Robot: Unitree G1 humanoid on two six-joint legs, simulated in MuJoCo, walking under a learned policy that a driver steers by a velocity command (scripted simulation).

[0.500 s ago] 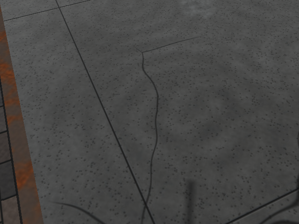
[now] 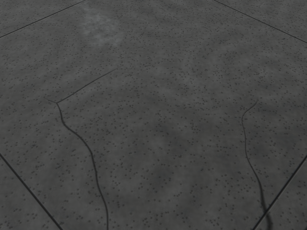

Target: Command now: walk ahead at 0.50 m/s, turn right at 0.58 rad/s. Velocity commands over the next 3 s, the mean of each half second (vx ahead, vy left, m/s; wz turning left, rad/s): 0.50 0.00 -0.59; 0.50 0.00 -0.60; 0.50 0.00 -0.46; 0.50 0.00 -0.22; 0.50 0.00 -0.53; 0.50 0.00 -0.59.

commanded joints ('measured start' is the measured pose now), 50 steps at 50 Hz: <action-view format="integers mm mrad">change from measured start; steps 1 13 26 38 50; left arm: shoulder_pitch -33 109 42 146 -11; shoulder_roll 18 140 128 2 22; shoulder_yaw -1 66 36 -1 9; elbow -83 -90 -70 -31 -93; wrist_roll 2 3 11 26 1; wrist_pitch -13 -7 -48 -24 -5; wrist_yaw -11 -41 11 19 2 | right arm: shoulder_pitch -59 -7 -199 21 -60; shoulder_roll -156 -243 -109 -251 -152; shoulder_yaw -38 -58 1 -57 -37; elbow -50 7 -114 -102 -31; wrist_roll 1 39 -12 -6 1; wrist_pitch -14 43 2 -35 -16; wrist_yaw -4 -27 -3 3 -1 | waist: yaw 14 178 58 -51 15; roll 124 122 11 98 133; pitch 6 -154 -26 -271 5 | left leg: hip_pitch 66 87 -466 255 67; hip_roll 282 255 113 271 299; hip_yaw -147 118 -144 -377 -184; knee -168 419 497 142 -170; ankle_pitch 263 852 139 78 203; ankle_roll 158 26 -116 64 159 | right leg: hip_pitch -101 516 385 302 -110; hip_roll -44 145 -28 91 -41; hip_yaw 24 -154 199 209 40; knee -109 -522 -843 -186 -44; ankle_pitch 129 143 314 -46 73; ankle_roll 10 -180 -286 -111 -3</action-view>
